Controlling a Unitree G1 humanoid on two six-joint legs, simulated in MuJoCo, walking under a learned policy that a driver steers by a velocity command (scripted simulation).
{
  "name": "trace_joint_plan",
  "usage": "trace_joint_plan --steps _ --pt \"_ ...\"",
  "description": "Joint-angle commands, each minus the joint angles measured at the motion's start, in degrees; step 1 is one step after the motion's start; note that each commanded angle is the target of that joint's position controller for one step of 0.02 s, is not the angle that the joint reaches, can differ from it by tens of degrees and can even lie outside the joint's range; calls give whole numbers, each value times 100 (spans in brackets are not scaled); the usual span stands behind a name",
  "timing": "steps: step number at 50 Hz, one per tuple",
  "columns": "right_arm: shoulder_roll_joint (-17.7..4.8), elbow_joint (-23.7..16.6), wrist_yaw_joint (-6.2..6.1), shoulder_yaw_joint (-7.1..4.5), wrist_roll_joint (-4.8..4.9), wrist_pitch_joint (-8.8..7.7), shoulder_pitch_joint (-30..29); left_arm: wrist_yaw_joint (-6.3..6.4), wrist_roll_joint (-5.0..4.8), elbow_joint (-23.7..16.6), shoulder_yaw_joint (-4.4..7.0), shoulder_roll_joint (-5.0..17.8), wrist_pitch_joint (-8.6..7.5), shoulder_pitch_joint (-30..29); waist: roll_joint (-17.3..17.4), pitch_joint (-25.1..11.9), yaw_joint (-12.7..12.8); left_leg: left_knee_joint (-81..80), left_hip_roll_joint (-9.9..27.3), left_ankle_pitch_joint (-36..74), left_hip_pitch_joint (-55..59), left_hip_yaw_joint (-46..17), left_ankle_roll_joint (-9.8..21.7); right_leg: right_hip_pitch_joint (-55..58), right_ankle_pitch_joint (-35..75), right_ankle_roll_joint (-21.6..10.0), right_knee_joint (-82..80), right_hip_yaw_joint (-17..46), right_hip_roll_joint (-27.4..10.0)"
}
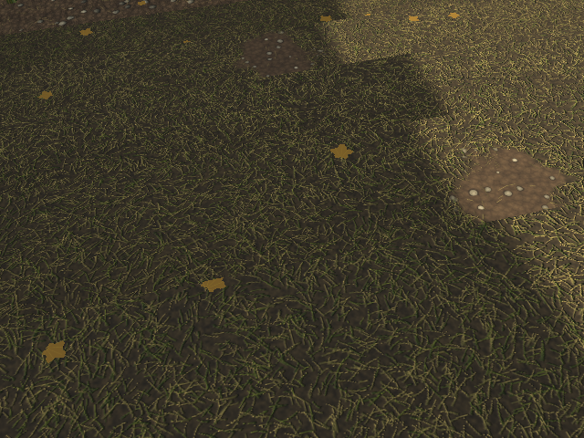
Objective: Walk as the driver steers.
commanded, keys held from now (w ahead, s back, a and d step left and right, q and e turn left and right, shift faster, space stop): w+q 1.00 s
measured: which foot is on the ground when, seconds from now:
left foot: up 0.00-0.16, down 0.18-0.66, up 0.68-1.00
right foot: down 0.00-0.20, up 0.22-0.64, down 0.66-1.00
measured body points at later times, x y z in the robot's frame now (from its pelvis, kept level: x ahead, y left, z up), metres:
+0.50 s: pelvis +0.27 +0.05 -0.04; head +0.28 +0.05 +0.41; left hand +0.43 +0.30 -0.12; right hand +0.28 -0.18 -0.18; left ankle +0.17 +0.12 -0.74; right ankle +0.47 -0.08 -0.72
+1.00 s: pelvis +0.56 +0.10 -0.18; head +0.56 +0.11 +0.27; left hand +0.38 +0.24 -0.33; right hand +0.83 +0.03 -0.28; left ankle +0.65 +0.33 -0.86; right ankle +0.52 -0.04 -0.91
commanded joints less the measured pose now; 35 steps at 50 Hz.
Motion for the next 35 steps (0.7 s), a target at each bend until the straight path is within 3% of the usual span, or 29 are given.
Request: trace_joint_plan --steps 1,2,5,7,8,9,10,11,12,13,14,15,16,17,18,21,22,23,24,25,26,27,28,30,31,32,33,34,35 --pt "-128 -414 21 0 -81 1 44 -80 89 -355 40 606 -151 -304 -612 334 -448 449 -183 340 1186 285 -4 -1395 2462 -926 -299 139 -1516" --pt "-160 -371 48 -6 -102 -10 286 -67 198 -228 45 665 -158 -208 -633 421 -576 1006 -73 343 947 -26 44 -1080 2531 -891 -26 293 -1780" --pt "-490 -725 -60 -129 -77 -81 -533 32 -64 -267 96 962 -179 -55 -778 521 -417 112 -425 -1446 1104 621 115 -349 3451 -801 296 72 -1753" --pt "-570 -726 -118 -170 62 -115 -326 100 -181 -223 234 1365 -85 -109 -938 497 -663 -768 -537 -2333 1298 691 122 229 5109 -715 1056 -5 -1989" --pt "-700 -627 -156 -220 178 -206 50 127 -211 -243 311 1517 -2 -112 -782 322 -738 -1427 -832 -1678 1863 950 245 363 5663 -711 1831 -131 -1939" --pt "-809 -364 -280 -329 165 -311 782 96 -30 -103 295 1431 35 336 -669 -256 -774 -1187 -1043 -820 3356 791 496 -377 5353 -504 3093 -137 -1785" --pt "-1200 -143 -505 -457 132 -336 1937 -9 248 -227 75 692 6 870 327 -1566 -840 -409 -357 1071 6085 -800 1695 -2496 3024 125 5052 47 -1331" --pt "-1337 230 -507 -393 5 -267 3209 -267 -7 -607 -1 515 -121 401 722 -2368 -1309 -1938 1047 593 7607 -3640 2777 -4398 -2242 564 7075 658 -29" --pt "-1318 613 -490 -560 -75 -389 3481 -361 -374 -1125 5 645 -185 -1318 -89 -716 -1979 -2421 1036 -340 7139 -3518 2038 -6028 -1963 273 7131 1719 -114" --pt "-1163 591 -433 -535 67 -488 2831 -230 -390 -1420 32 796 -193 -2042 -150 138 -1750 -2366 983 -586 5936 -2915 1731 -6124 -1698 322 7013 1916 -522" --pt "-703 523 -336 -355 108 -498 2119 -76 -236 -1428 90 977 -143 -1791 -407 -40 -1199 -2409 862 -771 4793 -2603 1741 -5246 -1330 205 6583 1994 -671" --pt "-301 492 -209 -194 92 -538 1581 65 -96 -1386 28 705 -56 -1530 -180 204 -678 -2537 688 -1039 3504 -2236 1686 -4500 -1049 85 6204 1986 -790" --pt "-104 285 -143 -86 82 -524 1034 128 -21 -1314 -74 372 49 -1376 -33 447 -324 -2684 552 -1224 2266 -2082 1618 -3905 -871 44 5933 1960 -890" --pt "-117 176 -125 -82 107 -508 827 161 -52 -1324 -76 389 130 -1319 -85 360 -261 -2857 394 -1376 1825 -1996 1615 -3732 -676 85 5718 1863 -797" --pt "-305 81 -143 -111 104 -487 780 163 -89 -1441 -56 567 166 -1418 -217 212 -272 -2865 218 -1372 1493 -1791 1534 -3543 -413 194 5207 1716 -738" --pt "-819 -56 -245 -185 -160 -452 805 -15 -60 -1697 -243 251 144 -1208 -180 -47 -80 -1903 -639 -1074 -420 -878 1124 -1582 1442 275 5073 953 -391" --pt "-448 164 -371 -99 -243 -513 1500 -95 -36 -1835 -271 302 97 -1645 -232 64 -575 -1606 -552 -1936 833 -1383 1140 -2984 2654 300 4388 1892 -626" --pt "-385 266 -458 -48 -106 -510 1963 -147 14 -1922 -255 561 72 -1954 -102 197 -859 -1051 -397 -2443 1997 -1787 1201 -4243 2967 340 3760 1959 -672" --pt "-135 458 -536 35 -95 -520 2662 -121 22 -2037 -239 624 96 -2480 -223 194 -1214 -468 -279 -2793 2862 -2106 1220 -5146 3042 411 3256 1986 -704" --pt "-118 461 -544 37 -10 -467 2813 -134 -17 -2070 -309 544 105 -2668 -389 122 -1431 -62 -553 -3226 2566 -1838 1033 -4602 3913 361 1922 1855 -692" --pt "-363 447 -412 60 -31 -370 2744 -127 -56 -2157 -344 368 157 -2708 -148 118 -1275 -304 -727 -3535 1305 -1677 1017 -3065 3834 330 1775 1304 -459" --pt "-589 374 -254 61 -131 -329 2557 -145 -124 -2254 -337 417 200 -2747 60 277 -1099 -381 -649 -3899 304 -1992 1110 -2132 3715 356 2245 1233 -434" --pt "-662 301 -172 52 -115 -326 2532 -160 -122 -2199 -319 547 243 -2612 -49 480 -1013 -207 -567 -4218 155 -2334 1166 -1966 3603 388 2183 1355 -523" --pt "-704 214 -165 72 72 -301 2542 -103 -58 -2049 -246 777 269 -2290 -174 742 -849 417 -608 -4244 769 -2800 1048 -1715 3163 361 1280 1476 -573" --pt "-730 269 -199 104 114 -235 2514 -82 -62 -1833 -196 869 277 -1975 -222 733 -712 1104 -750 -4337 1185 -2853 845 -1336 3531 295 640 1572 -663" --pt "-819 224 -187 101 263 -184 2343 -24 -170 -1342 -14 1206 201 -886 -456 558 -218 2242 -1057 -3949 1231 -2411 510 -307 3995 212 98 1153 -686" --pt "-773 245 -21 178 80 -130 2303 -62 -213 -893 175 1496 106 619 -452 44 361 3634 -1171 -2522 519 -2130 36 1332 4290 -305 683 1228 -1174" --pt "407 539 108 353 14 -153 3936 -217 -198 -857 240 1631 71 1220 -1970 -2338 -354 6600 -1660 -5138 -1051 -1091 -305 4288 7744 -1879 3383 2112 -2445" --pt "-72 335 171 296 115 -74 3989 -364 -34 -1057 257 1779 172 1022 -1583 -2493 -102 8008 -1663 -5202 -2366 -920 -357 4254 6739 -2443 2948 3437 -2980"
Next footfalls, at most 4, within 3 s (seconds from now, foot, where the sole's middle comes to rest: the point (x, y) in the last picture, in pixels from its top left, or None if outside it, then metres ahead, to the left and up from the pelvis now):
0.18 left None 0.21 0.12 -0.78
0.66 right None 0.55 -0.03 -0.95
1.14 left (200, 387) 0.68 0.36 -0.95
1.56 right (224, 303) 0.95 0.33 -0.95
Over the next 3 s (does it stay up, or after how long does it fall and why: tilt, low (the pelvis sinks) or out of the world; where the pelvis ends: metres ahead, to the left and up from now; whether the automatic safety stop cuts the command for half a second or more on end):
stays up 1.18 0.67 -0.33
